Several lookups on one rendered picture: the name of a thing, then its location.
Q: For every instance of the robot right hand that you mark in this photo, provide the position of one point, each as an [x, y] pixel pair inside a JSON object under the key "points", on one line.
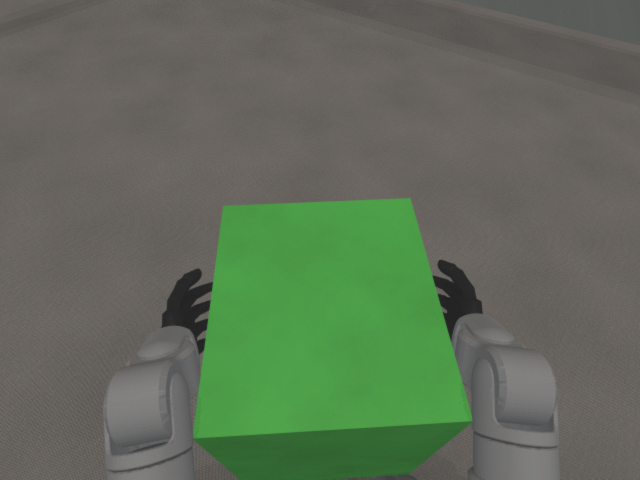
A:
{"points": [[462, 300]]}

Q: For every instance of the robot left hand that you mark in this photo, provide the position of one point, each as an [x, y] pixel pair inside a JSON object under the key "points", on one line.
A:
{"points": [[179, 311]]}

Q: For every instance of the left robot forearm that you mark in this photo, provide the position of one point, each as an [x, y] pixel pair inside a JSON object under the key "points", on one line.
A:
{"points": [[148, 432]]}

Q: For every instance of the carton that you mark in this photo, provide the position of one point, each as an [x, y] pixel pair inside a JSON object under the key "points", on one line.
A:
{"points": [[327, 354]]}

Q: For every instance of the right robot forearm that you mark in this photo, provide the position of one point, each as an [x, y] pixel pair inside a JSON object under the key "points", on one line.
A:
{"points": [[513, 402]]}

